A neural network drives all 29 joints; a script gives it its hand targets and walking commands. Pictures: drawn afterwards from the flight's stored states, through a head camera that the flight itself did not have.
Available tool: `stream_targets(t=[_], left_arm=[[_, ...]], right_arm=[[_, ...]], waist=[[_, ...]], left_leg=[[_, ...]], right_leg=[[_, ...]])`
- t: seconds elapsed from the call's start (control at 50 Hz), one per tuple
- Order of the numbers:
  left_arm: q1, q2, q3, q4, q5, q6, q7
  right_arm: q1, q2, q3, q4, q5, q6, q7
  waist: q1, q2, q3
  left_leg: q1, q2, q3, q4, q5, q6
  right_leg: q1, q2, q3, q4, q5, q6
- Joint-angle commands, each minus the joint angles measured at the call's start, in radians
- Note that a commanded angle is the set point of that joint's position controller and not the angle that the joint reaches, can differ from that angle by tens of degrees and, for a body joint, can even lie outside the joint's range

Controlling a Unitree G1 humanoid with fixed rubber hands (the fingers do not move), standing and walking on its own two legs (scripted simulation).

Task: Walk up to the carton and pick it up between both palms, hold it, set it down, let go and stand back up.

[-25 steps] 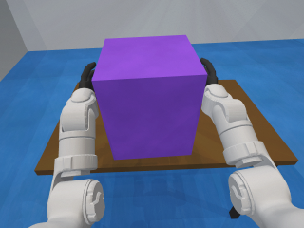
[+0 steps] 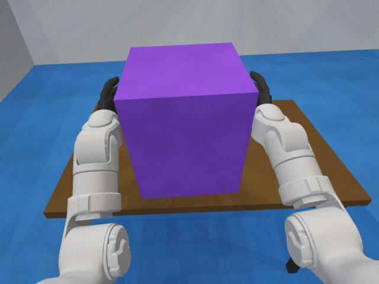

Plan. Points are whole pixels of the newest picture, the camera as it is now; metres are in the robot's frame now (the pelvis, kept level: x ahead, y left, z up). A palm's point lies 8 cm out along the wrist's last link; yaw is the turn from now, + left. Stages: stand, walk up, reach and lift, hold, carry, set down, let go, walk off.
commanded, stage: hold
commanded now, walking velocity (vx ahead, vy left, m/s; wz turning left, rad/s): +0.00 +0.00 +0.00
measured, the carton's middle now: (186, 122) +0.40 +0.00 +0.19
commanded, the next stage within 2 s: none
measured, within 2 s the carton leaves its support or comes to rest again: neither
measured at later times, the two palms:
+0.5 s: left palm (109, 114) +0.39 +0.15 +0.23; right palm (260, 108) +0.38 -0.15 +0.23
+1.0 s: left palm (109, 114) +0.38 +0.15 +0.23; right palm (261, 109) +0.38 -0.15 +0.23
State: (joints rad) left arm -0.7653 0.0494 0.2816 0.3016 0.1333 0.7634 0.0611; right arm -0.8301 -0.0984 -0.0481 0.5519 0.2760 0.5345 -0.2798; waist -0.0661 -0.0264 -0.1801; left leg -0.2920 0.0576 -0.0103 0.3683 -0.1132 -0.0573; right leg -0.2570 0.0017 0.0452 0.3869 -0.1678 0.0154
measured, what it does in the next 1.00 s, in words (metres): stands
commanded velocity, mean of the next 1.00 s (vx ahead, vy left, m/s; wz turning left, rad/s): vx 0.00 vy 0.00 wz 0.00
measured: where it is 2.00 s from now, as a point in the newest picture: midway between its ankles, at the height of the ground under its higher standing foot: outside the picture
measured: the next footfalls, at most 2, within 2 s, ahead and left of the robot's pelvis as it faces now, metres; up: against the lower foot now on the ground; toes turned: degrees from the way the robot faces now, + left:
none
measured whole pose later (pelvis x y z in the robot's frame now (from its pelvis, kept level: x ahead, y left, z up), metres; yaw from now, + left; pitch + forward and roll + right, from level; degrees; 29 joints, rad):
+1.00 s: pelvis +0.00 +0.00 +0.00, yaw +0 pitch +2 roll +0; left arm -0.76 0.05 0.28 0.29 0.13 0.77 0.06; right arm -0.83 -0.10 -0.05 0.54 0.28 0.55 -0.28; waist -0.07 -0.02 -0.18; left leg -0.29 0.06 -0.01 0.37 -0.12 -0.06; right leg -0.26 0.00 0.05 0.39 -0.17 0.02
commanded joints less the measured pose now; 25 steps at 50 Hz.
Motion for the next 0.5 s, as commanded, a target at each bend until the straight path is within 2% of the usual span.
stream_targets(t=[0.0, 0.48], left_arm=[[-0.708, -0.708, -0.525, -0.193, -0.106, -0.096, -0.137], [-0.671, -0.71, -0.543, -0.228, -0.112, -0.088, -0.135]], right_arm=[[-0.812, 0.681, 0.41, -0.371, 0.197, -0.047, 0.122], [-0.784, 0.667, 0.432, -0.409, 0.218, -0.04, 0.11]], waist=[[-0.01, 0.112, -0.465], [-0.02, 0.117, -0.492]], left_leg=[[0.348, -0.107, -0.001, 0.012, 0.08, 0.021], [0.375, -0.111, -0.005, 0.031, 0.149, 0.009]], right_leg=[[0.183, 0.078, -0.058, -0.119, 0.107, 0.034], [0.211, 0.084, -0.059, -0.112, 0.191, 0.039]])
